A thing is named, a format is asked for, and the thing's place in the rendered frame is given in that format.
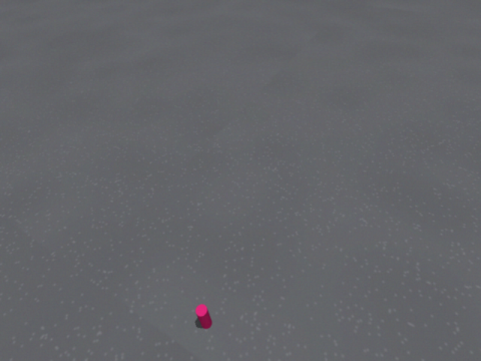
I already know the can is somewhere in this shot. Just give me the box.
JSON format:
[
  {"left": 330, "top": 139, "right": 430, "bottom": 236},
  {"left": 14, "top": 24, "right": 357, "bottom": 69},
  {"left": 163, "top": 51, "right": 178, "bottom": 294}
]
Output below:
[{"left": 195, "top": 305, "right": 212, "bottom": 329}]

